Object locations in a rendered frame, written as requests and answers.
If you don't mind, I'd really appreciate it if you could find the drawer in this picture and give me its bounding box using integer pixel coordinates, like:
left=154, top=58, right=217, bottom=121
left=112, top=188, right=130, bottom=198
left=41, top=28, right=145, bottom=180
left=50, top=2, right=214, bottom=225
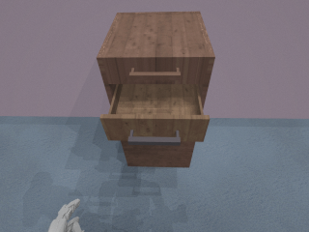
left=99, top=84, right=210, bottom=142

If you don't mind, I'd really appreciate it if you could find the robot left hand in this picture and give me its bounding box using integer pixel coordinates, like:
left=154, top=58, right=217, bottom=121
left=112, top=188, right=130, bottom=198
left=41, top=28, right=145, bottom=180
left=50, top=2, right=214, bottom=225
left=47, top=198, right=85, bottom=232

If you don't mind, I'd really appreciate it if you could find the cabinet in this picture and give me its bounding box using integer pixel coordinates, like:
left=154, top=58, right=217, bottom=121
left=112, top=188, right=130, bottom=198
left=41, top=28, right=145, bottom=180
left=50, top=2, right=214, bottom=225
left=97, top=11, right=215, bottom=168

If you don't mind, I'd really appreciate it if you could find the handle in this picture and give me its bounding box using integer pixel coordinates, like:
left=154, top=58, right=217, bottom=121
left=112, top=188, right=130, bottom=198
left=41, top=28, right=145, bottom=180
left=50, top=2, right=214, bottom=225
left=127, top=130, right=181, bottom=146
left=129, top=72, right=181, bottom=80

